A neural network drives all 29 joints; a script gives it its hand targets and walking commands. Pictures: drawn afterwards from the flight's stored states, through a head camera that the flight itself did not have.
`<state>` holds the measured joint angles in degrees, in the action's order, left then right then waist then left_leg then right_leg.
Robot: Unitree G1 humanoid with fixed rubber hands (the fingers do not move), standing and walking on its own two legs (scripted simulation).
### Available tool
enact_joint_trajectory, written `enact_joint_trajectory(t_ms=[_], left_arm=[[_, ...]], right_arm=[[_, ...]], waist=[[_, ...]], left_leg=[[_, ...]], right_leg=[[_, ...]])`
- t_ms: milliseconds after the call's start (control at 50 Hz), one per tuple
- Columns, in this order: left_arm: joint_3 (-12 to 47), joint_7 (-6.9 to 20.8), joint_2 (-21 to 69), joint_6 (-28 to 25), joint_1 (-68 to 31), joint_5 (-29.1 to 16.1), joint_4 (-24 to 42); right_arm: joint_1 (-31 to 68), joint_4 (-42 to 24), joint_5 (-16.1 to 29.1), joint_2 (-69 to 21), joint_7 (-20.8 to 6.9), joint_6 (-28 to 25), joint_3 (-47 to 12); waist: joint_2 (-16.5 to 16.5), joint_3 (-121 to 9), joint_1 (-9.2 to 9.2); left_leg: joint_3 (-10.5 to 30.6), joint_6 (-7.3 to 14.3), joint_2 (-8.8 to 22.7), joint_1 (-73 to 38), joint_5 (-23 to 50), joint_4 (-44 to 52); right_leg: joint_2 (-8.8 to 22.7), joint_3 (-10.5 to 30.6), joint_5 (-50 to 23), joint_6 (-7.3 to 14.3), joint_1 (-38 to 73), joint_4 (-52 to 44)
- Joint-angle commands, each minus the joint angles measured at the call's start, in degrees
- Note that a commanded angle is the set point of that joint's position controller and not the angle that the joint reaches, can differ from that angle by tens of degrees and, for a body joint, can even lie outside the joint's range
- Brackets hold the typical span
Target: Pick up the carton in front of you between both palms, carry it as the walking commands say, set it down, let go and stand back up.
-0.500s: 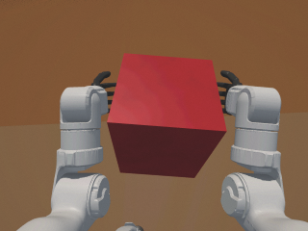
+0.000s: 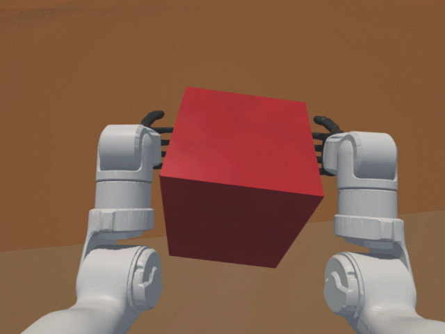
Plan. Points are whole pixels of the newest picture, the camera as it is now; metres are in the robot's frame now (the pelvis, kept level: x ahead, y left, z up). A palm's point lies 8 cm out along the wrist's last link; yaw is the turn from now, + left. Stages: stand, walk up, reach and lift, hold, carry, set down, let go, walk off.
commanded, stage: carry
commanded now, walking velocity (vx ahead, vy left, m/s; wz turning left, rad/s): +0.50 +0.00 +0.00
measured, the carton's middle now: (233, 183) +0.38 +0.00 +0.09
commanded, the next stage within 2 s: none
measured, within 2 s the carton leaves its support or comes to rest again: neither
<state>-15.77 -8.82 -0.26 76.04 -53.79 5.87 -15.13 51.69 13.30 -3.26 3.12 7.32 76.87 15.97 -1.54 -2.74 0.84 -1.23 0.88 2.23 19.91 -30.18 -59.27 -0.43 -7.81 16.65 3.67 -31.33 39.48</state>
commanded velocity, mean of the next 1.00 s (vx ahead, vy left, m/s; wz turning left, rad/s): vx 0.50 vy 0.00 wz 0.00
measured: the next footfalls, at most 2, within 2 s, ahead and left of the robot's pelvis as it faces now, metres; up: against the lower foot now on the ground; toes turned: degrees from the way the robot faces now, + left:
left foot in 0.34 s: +0.39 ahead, +0.12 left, +0.03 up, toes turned +6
right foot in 0.78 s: +0.64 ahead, -0.08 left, +0.05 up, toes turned -6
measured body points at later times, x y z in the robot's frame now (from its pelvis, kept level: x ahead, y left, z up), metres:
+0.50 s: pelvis +0.28 +0.04 +0.04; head +0.32 +0.05 +0.49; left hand +0.69 +0.18 +0.18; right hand +0.67 -0.12 +0.18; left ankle +0.35 +0.12 -0.68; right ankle +0.21 -0.08 -0.58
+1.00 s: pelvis +0.57 +0.00 +0.07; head +0.61 -0.01 +0.51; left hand +0.95 +0.17 +0.21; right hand +0.97 -0.13 +0.21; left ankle +0.58 +0.12 -0.57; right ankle +0.59 -0.08 -0.66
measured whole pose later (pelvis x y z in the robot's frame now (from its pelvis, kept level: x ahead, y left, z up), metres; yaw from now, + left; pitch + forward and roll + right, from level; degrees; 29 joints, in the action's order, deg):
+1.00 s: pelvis +0.57 +0.00 +0.07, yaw +0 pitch +4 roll +0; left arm -14.1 -9.8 -0.8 77.4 -49.9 3.0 -10.0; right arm 51.3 10.5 -4.5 2.1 8.6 80.1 15.0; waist -0.8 1.0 4.0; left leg -1.2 1.8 1.6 39.8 -24.8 -70.9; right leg -0.3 -6.8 19.5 3.3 -21.6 32.0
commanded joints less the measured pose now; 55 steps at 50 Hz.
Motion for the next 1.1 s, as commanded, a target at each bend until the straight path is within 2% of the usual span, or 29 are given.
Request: enact_joint_trajectory(t_ms=[0,20,60,120,180,220,280,320,340,360,380,420,440,480,580,640,700,720,740,760,780,800,820,840,860,900,980,1020,1080], left_arm=[[28.24,14.76,62.56,-0.45,-40.76,-26.54,4.85],[29.71,14.91,63.93,-0.9,-44.89,-28.81,8.83],[31.69,14.74,65.75,-1.18,-49.64,-31.82,14.66],[32.95,14.4,65.33,-0.64,-51.48,-33.7,19.81],[33.31,14.01,63.0,0.52,-49.74,-33.47,21.16],[33.32,14.0,61.49,1.27,-46.9,-32.36,18.91],[32.93,14.34,60.27,1.68,-43.58,-30.6,13.62],[32.07,14.69,60.73,1.51,-42.11,-29.77,9.88],[31.66,14.89,60.48,1.23,-41.66,-28.94,8.49],[30.59,15.28,61.88,1.32,-41.73,-28.68,7.01],[30.62,15.23,61.75,1.02,-43.81,-28.13,6.77],[29.84,14.68,62.83,0.27,-44.8,-27.55,7.25],[29.69,14.26,63.22,0.09,-44.6,-27.29,7.89],[29.41,13.22,63.38,-0.08,-44.72,-27.09,10.38],[30.31,10.69,60.46,0.71,-44.94,-26.55,15.67],[30.37,10.67,58.67,1.75,-42.09,-25.22,13.16],[29.87,11.95,58.76,2.29,-39.41,-24.61,7.39],[29.35,12.5,59.17,2.25,-38.69,-24.55,5.09],[28.63,13.06,59.87,2.01,-37.81,-24.43,2.62],[27.61,13.64,60.14,1.59,-36.28,-24.23,0.23],[26.56,14.11,59.98,1.0,-35.21,-23.88,-1.13],[26.71,14.31,60.08,0.22,-36.82,-23.9,-1.25],[26.34,14.62,61.31,-0.01,-37.8,-24.94,0.49],[26.86,14.93,62.85,-0.31,-40.18,-26.44,3.0],[28.16,15.08,64.35,-0.56,-43.18,-28.43,6.13],[30.46,14.95,66.68,-0.93,-48.58,-31.78,12.52],[32.12,14.33,66.13,0.0,-51.07,-33.95,18.99],[32.33,14.05,64.51,0.84,-50.09,-33.64,19.74],[32.44,14.16,62.56,1.87,-46.01,-31.98,16.0]], right_arm=[[47.7,-5.1,25.07,-66.87,-13.63,-1.17,-29.93],[47.83,-6.03,24.51,-66.62,-13.0,-1.39,-29.29],[47.47,-8.87,23.88,-66.36,-11.55,-1.49,-29.05],[47.15,-13.27,23.47,-64.45,-9.72,-1.24,-29.76],[46.39,-15.34,22.61,-61.9,-8.67,-0.36,-30.5],[44.23,-13.77,21.82,-60.57,-8.66,0.3,-30.65],[41.96,-9.08,21.36,-60.12,-9.7,0.95,-30.58],[40.15,-4.69,21.4,-60.8,-10.73,0.76,-29.71],[39.07,-3.14,21.75,-61.22,-11.34,0.47,-29.34],[39.02,-1.7,21.29,-59.95,-11.76,-0.3,-28.6],[39.76,-1.99,22.0,-62.0,-12.22,-0.73,-28.55],[45.61,-7.6,24.9,-64.92,-12.89,-1.23,-30.26],[48.95,-10.53,26.67,-66.32,-13.1,-1.57,-31.23],[53.73,-15.13,29.6,-68.08,-13.29,-1.76,-32.59],[53.36,-19.47,30.63,-65.57,-12.74,-0.28,-32.99],[49.28,-15.92,28.83,-63.76,-12.74,0.72,-32.59],[46.82,-10.8,27.1,-63.0,-13.16,0.95,-31.85],[46.26,-8.98,26.58,-63.1,-13.35,0.83,-31.41],[45.71,-7.12,26.18,-63.55,-13.54,0.64,-31.01],[45.23,-5.45,25.81,-63.83,-13.76,0.33,-30.58],[45.47,-4.31,25.66,-64.69,-14.07,0.01,-30.27],[48.01,-4.67,25.28,-65.35,-14.3,-0.3,-29.55],[49.5,-4.97,25.38,-66.24,-14.16,-0.67,-29.57],[49.95,-5.73,25.61,-66.49,-13.87,-0.99,-29.04],[50.31,-6.94,25.61,-66.81,-13.34,-1.25,-29.04],[49.91,-9.63,24.91,-66.48,-11.92,-1.32,-28.42],[49.23,-14.62,24.01,-64.14,-9.54,-0.75,-28.94],[48.7,-15.68,23.18,-62.35,-8.82,-0.14,-29.31],[45.61,-12.97,21.86,-60.51,-8.85,0.76,-29.5]], waist=[[7.05,-30.57,4.85],[4.42,-29.65,4.24],[6.55,-29.78,2.73],[7.71,-29.24,2.36],[8.25,-27.72,2.91],[9.07,-26.78,3.2],[10.25,-25.45,2.97],[8.2,-30.86,-2.61],[3.4,-35.2,-5.72],[-14.15,-41.16,-5.9],[-16.38,-37.56,-6.65],[-4.1,-31.6,-5.85],[-1.59,-30.18,-4.96],[-3.13,-30.81,-3.38],[-5.27,-29.78,-4.31],[-6.53,-28.14,-4.96],[-7.11,-25.75,-4.79],[-7.68,-25.77,-3.73],[-6.31,-27.55,-1.2],[-3.63,-32.05,1.42],[5.85,-37.39,3.28],[19.48,-35.55,4.33],[15.84,-32.77,4.2],[10.36,-31.29,4.81],[5.16,-30.7,4.65],[5.9,-30.73,3.14],[7.34,-29.94,2.6],[8.02,-28.8,3.0],[9.18,-27.27,3.46]], left_leg=[[2.74,0.77,-1.76,31.21,1.23,-22.76],[3.22,0.98,-0.21,31.21,3.61,-20.48],[2.62,1.18,0.91,28.96,5.7,-16.84],[0.38,1.05,1.32,29.24,6.46,-12.32],[-0.79,0.47,2.54,27.61,9.77,-0.94],[-2.54,0.72,1.35,22.78,14.33,8.33],[-9.2,2.15,-3.82,12.41,14.28,19.93],[-13.02,3.74,-7.22,-9.07,18.64,28.76],[-1.55,5.54,1.41,-25.75,14.15,28.94],[29.46,14.22,16.98,-40.34,13.11,32.51],[38.73,17.1,17.85,-42.02,21.98,37.24],[26.99,15.85,16.03,-37.37,36.22,31.17],[22.71,13.78,14.97,-33.77,36.26,31.39],[18.58,11.72,13.36,-30.14,29.63,33.12],[12.5,13.52,12.66,-28.57,24.96,35.85],[7.46,11.96,11.24,-26.36,31.89,35.31],[2.89,9.34,9.8,-24.91,40.9,32.58],[1.07,7.98,9.16,-23.72,46.21,29.38],[-2.4,5.8,7.82,-20.15,52.11,21.98],[-4.48,3.2,6.54,-12.46,48.77,13.17],[-4.65,0.11,2.71,3.07,29.24,1.09],[-2.54,-1.49,-6.57,21.04,-0.12,-11.25],[2.44,0.01,-4.09,27.98,-1.65,-19.21],[2.74,0.67,-2.71,30.03,0.19,-21.99],[3.31,0.94,-1.01,30.24,3.0,-20.65],[3.19,1.08,0.65,28.15,5.9,-16.5],[0.44,0.78,1.26,27.6,5.88,-7.92],[-0.44,0.41,1.98,25.53,8.74,0.58],[-3.82,0.7,-0.22,18.94,16.66,13.11]], right_leg=[[18.72,33.36,-23.8,12.2,49.11,-11.1],[17.65,29.43,-22.69,10.36,45.95,-11.5],[15.88,25.36,-16.05,8.39,42.04,-13.73],[15.69,22.01,-13.02,9.56,39.92,-15.84],[14.99,17.57,-14.41,9.73,38.69,-16.95],[13.86,14.16,-19.52,8.15,37.32,-16.48],[12.31,8.92,-31.1,5.4,35.21,-12.55],[9.49,2.24,-42.92,1.23,29.52,2.1],[9.17,2.9,-27.16,-1.47,17.59,12.43],[0.81,3.78,-0.87,-4.1,-1.09,26.54],[-3.3,7.76,13.11,-3.43,-11.29,36.89],[0.56,9.31,11.25,-1.79,-18.11,43.47],[2.35,10.01,9.26,-1.58,-17.9,40.71],[3.29,9.74,7.09,-1.54,-15.36,36.17],[4.02,6.49,5.34,-2.56,-16.93,24.11],[3.58,4.62,-1.2,-2.29,-11.74,11.59],[-0.57,-1.18,-2.2,-0.74,-4.01,-0.05],[-2.65,-3.46,-2.53,0.06,1.27,-3.82],[-4.26,-5.51,-6.23,0.86,12.75,-9.32],[-1.48,-1.91,-6.06,2.26,28.41,-9.32],[13.03,22.17,2.85,6.63,43.65,-11.7],[20.74,43.33,-9.33,13.59,52.67,-16.34],[20.27,42.08,-15.25,13.76,52.91,-14.34],[18.83,36.07,-22.05,12.75,50.51,-11.9],[17.95,31.04,-22.87,10.94,47.67,-11.24],[16.08,26.0,-17.33,8.77,43.26,-13.31],[15.86,21.38,-13.31,10.05,39.77,-16.11],[15.25,18.17,-14.16,9.91,38.18,-16.92],[13.15,12.94,-22.04,7.24,36.69,-15.61]])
